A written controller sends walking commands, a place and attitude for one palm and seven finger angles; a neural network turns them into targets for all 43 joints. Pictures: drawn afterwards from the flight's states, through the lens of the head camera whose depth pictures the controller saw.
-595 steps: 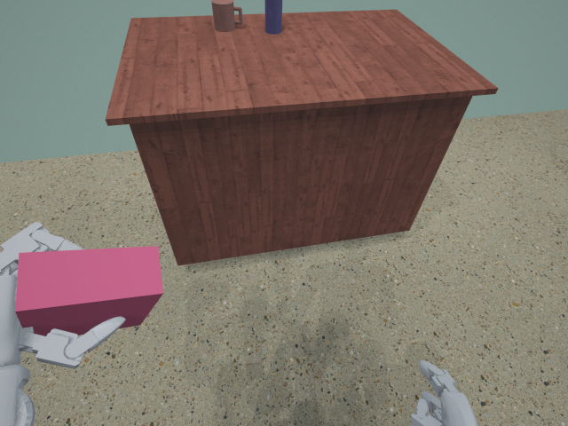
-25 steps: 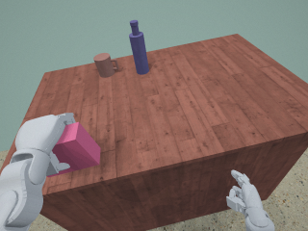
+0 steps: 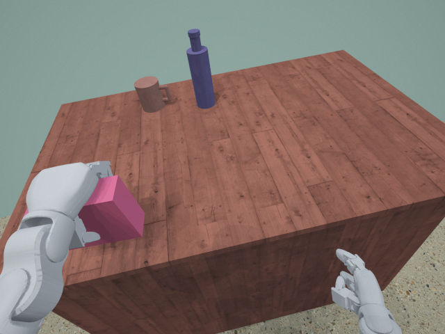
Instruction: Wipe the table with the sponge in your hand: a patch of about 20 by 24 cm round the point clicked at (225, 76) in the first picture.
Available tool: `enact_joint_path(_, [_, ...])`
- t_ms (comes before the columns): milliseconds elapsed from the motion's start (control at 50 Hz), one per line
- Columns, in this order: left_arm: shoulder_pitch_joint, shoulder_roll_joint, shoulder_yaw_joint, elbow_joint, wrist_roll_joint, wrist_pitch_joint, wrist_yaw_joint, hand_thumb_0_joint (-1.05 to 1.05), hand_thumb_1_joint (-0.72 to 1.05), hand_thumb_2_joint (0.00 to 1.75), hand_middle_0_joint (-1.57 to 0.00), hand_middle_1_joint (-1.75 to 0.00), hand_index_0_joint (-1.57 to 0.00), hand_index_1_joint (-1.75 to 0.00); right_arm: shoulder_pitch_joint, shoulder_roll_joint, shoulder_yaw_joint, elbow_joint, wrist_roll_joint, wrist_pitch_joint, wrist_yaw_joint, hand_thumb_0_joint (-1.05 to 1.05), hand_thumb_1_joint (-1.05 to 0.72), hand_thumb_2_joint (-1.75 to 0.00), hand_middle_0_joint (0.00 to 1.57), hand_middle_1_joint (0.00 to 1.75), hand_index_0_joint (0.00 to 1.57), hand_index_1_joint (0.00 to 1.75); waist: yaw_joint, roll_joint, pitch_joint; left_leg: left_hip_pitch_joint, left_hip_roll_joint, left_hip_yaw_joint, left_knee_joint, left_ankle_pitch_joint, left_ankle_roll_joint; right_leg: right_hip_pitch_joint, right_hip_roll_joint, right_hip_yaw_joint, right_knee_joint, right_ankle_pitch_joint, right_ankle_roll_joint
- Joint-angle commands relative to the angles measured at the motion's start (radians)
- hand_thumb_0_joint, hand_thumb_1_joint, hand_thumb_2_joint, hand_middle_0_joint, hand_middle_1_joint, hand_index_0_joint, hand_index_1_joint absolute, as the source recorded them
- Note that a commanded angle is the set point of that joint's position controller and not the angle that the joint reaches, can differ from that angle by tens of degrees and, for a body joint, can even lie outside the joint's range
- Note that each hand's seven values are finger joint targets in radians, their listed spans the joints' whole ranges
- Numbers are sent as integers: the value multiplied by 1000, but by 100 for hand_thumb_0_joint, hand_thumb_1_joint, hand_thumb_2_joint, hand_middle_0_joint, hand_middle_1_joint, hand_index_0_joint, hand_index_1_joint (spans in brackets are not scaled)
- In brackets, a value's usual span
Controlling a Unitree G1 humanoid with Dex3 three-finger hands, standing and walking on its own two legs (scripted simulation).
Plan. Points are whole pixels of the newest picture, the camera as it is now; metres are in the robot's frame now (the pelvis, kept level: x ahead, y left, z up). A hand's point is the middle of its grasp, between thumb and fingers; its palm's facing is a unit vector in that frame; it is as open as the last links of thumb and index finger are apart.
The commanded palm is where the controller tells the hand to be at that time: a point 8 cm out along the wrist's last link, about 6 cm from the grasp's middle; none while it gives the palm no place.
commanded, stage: move the sponge above the wiping area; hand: left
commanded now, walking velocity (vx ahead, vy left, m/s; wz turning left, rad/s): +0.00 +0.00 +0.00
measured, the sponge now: (96, 220) +0.24 +0.27 +0.11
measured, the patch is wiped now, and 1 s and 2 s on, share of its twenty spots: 0.00 0.00 0.00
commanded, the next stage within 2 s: none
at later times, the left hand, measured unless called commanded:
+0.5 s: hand (77, 200) +0.24 +0.29 +0.16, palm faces +0.10 -0.02 -0.99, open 9.5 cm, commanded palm +0.21 +0.29 +0.24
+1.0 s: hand (58, 197) +0.25 +0.32 +0.16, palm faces +0.08 -0.01 -1.00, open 9.5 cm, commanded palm +0.22 +0.31 +0.22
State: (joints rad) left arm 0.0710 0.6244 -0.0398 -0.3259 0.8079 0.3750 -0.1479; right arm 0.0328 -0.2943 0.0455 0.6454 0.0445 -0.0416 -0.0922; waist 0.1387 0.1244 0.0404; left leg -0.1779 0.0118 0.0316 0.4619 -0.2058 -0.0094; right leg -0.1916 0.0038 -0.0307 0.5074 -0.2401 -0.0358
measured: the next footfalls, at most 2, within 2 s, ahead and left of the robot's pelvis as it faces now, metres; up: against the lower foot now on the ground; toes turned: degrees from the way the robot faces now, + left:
none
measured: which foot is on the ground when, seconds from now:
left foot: down 0.00-1.00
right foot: down 0.00-1.00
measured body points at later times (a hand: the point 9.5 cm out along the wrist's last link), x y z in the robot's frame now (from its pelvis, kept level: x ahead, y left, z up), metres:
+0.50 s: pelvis +0.00 +0.01 +0.00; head -0.01 -0.04 +0.45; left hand +0.23 +0.28 +0.21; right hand +0.26 -0.19 -0.07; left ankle +0.03 +0.13 -0.74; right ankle +0.03 -0.10 -0.74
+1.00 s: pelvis +0.01 +0.00 +0.00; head +0.00 -0.05 +0.45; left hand +0.24 +0.32 +0.21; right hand +0.26 -0.20 -0.08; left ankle +0.03 +0.13 -0.74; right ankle +0.03 -0.10 -0.74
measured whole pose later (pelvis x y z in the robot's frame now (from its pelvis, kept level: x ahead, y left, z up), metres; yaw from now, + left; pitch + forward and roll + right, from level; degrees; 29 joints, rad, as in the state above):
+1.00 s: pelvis +0.01 +0.00 +0.00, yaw +1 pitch -4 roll +0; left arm 0.03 0.65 0.09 -0.14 0.81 0.28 -0.10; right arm 0.05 -0.28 0.04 0.68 0.05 -0.03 -0.09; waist 0.14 0.12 0.04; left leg -0.17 0.02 0.01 0.45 -0.21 -0.02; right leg -0.16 0.02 -0.04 0.46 -0.23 -0.04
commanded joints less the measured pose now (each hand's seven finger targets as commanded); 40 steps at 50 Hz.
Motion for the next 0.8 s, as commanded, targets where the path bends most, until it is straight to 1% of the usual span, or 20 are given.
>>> enact_joint_path(0, [-420, 314, 311, -219, 41, -39, 126, 0, 10, 130, -120, -160, -120, -160, -268, -39, -17, -171, -6, -68, 3, 0, -90, -90, 20, 30, 20, 30, 23, -4, -276, 98, -20, -98, -58, 191, 23, 69, -21, 136, -132, 75, -43])
enact_joint_path(80, [-299, 253, 305, -109, 1, 28, 112, 0, 10, 130, -120, -160, -120, -160, -315, -54, -21, -160, 11, -48, 23, 0, -90, -90, 20, 30, 20, 30, 33, -9, -190, 51, -14, -96, -80, 166, 5, 53, -21, 159, -137, 87, -47])
enact_joint_path(120, [-242, 184, 238, -126, -21, 39, 83, 0, 10, 130, -120, -160, -120, -160, -286, -56, -22, -175, 16, -30, 26, 0, -90, -90, 20, 30, 20, 30, 21, -51, -184, 32, -8, -83, -89, 143, 9, 52, -32, 102, -136, 81, -22])
enact_joint_path(180, [-160, 142, 205, -119, -27, 66, 50, 0, 10, 130, -120, -160, -120, -160, -325, -53, -14, -197, 31, -27, 25, 0, -90, -90, 20, 30, 20, 30, 12, -76, -143, 14, -9, -85, -96, 78, 14, 16, -17, 113, -148, 31, -21])
enact_joint_path(200, [-160, 122, 176, -148, -30, 60, 42, 0, 10, 130, -120, -160, -120, -160, -284, -61, -20, -201, 27, -23, 24, 0, -90, -90, 20, 30, 20, 30, 5, -96, -179, 12, -5, -76, -91, 67, 21, 32, -25, 79, -138, 31, -10])
enact_joint_path(280, [-245, 236, 229, -289, 32, 41, 53, 0, 10, 130, -120, -160, -120, -160, -325, -56, -12, -222, 18, -35, 15, 0, -90, -90, 20, 30, 20, 30, 11, -29, -246, 42, -16, -95, -95, 68, 27, 58, -6, 116, -112, 20, -24])
enact_joint_path(300, [-294, 241, 219, -290, 52, 30, 61, 0, 10, 130, -120, -160, -120, -160, -288, -57, -17, -216, 5, -38, 10, 0, -90, -90, 20, 30, 20, 30, 11, -24, -272, 48, -19, -90, -84, 94, 32, 67, -14, 92, -103, 31, -22])
enact_joint_path(360, [-380, 308, 251, -241, 115, -2, 92, 0, 10, 130, -120, -160, -120, -160, -252, -57, -19, -186, -10, -41, 5, 0, -90, -90, 20, 30, 20, 30, 19, 5, -282, 81, -25, -109, -91, 137, 31, 65, -9, 106, -118, 38, -34])
enact_joint_path(380, [-430, 358, 298, -254, 120, -7, 106, 0, 10, 130, -120, -160, -120, -160, -286, -55, -16, -185, -4, -53, 2, 0, -90, -90, 20, 30, 20, 30, 22, 27, -271, 83, -26, -119, -94, 107, 31, 67, 8, 150, -126, 17, -49])
enact_joint_path(460, [-440, 259, 243, -87, 67, -23, 130, 0, 10, 130, -120, -160, -120, -160, -247, -51, -23, -145, 2, -49, -1, 0, -90, -90, 20, 30, 20, 30, 8, -12, -204, 85, -22, -106, -106, 94, 20, 29, -10, 113, -168, 5, -36])
enact_joint_path(480, [-444, 278, 269, -58, 61, -11, 130, 0, 10, 130, -120, -160, -120, -160, -283, -51, -20, -141, 12, -56, -3, 0, -90, -90, 20, 30, 20, 30, 11, -4, -186, 81, -24, -108, -112, 69, 17, 24, 0, 147, -171, -12, -50])
enact_joint_path(500, [-439, 225, 224, -44, 46, -3, 124, 0, 10, 130, -120, -160, -120, -160, -274, -52, -22, -142, 10, -51, -1, 0, -90, -90, 20, 30, 20, 30, 8, -8, -192, 65, -22, -96, -113, 66, 17, 37, -14, 114, -165, -6, -38])
enact_joint_path(560, [-403, 204, 185, 32, 44, 38, 86, 0, 10, 130, -120, -160, -120, -160, -268, -69, -23, -136, 14, -33, 2, 0, -90, -90, 20, 30, 20, 30, 2, -50, -176, 37, -27, -89, -121, 54, 16, 35, -17, 101, -166, 0, -24])
enact_joint_path(580, [-388, 201, 184, 35, 48, 48, 70, 0, 10, 130, -120, -160, -120, -160, -308, -62, -16, -150, 23, -40, 2, 0, -90, -90, 20, 30, 20, 30, 1, -50, -155, 32, -30, -89, -121, 29, 16, 20, -9, 131, -170, -28, -34])
enact_joint_path(600, [-369, 153, 136, 31, 42, 50, 52, 0, 10, 130, -120, -160, -120, -160, -286, -65, -19, -158, 21, -36, 2, 0, -90, -90, 20, 30, 20, 30, -5, -65, -179, 26, -31, -77, -109, 32, 22, 32, -18, 98, -162, -19, -23])
enact_joint_path(640, [-360, 164, 124, 11, 58, 44, 28, 0, 10, 130, -120, -160, -120, -160, -268, -70, -20, -166, 19, -33, 5, 0, -90, -90, 20, 30, 20, 30, -9, -71, -212, 34, -32, -80, -105, 48, 27, 42, -19, 93, -152, 5, -17])
enact_joint_path(680, [-311, 252, 205, -13, 78, 41, 14, 0, 10, 130, -120, -160, -120, -160, -292, -71, -19, -178, 17, -35, 6, 0, -90, -90, 20, 30, 20, 30, 5, -89, -236, 34, -33, -87, -86, 64, 31, 54, -11, 135, -142, 0, -29])
enact_joint_path(700, [-322, 247, 190, -18, 86, 35, 4, 0, 10, 130, -120, -160, -120, -160, -271, -74, -17, -182, 10, -31, 6, 0, -90, -90, 20, 30, 20, 30, 1, -109, -255, 24, -35, -79, -75, 83, 36, 68, -22, 106, -131, 16, -21])
enact_joint_path(760, [-342, 351, 299, -76, 91, -27, 18, 0, 10, 130, -120, -160, -120, -160, -237, -72, -22, -182, -2, -30, 6, 0, -90, -90, 20, 30, 20, 30, 13, -86, -297, 59, -38, -83, -50, 156, 40, 85, -24, 117, -122, 91, -23])
enact_joint_path(780, [-348, 428, 377, -123, 86, -51, 35, 0, 10, 130, -120, -160, -120, -160, -262, -69, -21, -183, -2, -42, 2, 0, -90, -90, 20, 30, 20, 30, 22, -40, -304, 75, -39, -95, -47, 154, 38, 88, -10, 156, -126, 79, -37])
